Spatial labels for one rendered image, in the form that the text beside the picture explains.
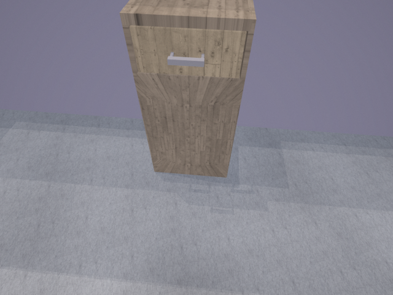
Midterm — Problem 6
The handle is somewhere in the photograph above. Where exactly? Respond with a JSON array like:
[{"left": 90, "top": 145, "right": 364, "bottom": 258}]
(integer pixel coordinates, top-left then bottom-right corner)
[{"left": 167, "top": 52, "right": 204, "bottom": 67}]

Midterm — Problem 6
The cabinet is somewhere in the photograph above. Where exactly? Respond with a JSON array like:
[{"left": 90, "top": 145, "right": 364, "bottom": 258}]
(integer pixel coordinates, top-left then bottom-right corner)
[{"left": 120, "top": 0, "right": 257, "bottom": 178}]

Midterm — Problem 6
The drawer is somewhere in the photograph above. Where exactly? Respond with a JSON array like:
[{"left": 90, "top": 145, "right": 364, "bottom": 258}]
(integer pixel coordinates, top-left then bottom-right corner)
[{"left": 130, "top": 25, "right": 247, "bottom": 78}]

